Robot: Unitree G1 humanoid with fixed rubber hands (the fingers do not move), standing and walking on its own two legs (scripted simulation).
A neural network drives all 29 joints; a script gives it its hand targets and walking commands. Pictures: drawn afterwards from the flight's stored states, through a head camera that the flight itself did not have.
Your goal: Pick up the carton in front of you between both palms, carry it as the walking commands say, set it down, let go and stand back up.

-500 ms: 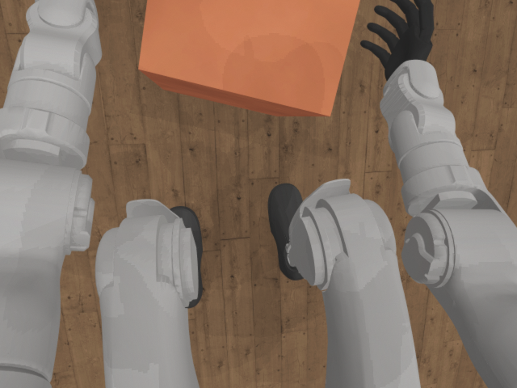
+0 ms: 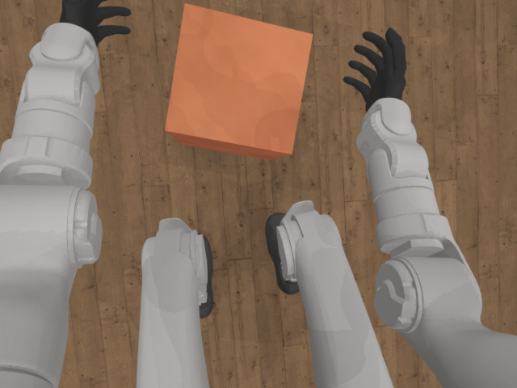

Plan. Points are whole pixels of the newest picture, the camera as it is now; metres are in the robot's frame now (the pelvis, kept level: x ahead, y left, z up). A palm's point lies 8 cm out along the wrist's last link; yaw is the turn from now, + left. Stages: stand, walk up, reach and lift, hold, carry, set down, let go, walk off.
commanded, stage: set down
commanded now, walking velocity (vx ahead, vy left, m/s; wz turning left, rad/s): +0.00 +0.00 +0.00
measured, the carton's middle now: (236, 99) +0.52 -0.01 -0.35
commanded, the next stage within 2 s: let go in 0.50 s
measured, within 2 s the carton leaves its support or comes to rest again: neither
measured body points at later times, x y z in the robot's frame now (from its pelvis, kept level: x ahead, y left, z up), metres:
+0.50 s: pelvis +0.03 +0.01 +0.13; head +0.32 +0.04 +0.48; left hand +0.57 +0.20 +0.03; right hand +0.47 -0.19 +0.03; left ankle +0.09 +0.11 -0.44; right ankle +0.12 -0.11 -0.44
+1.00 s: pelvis +0.09 -0.01 +0.25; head +0.27 +0.02 +0.66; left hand +0.41 +0.22 +0.14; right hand +0.38 -0.22 +0.16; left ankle +0.09 +0.11 -0.44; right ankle +0.12 -0.11 -0.44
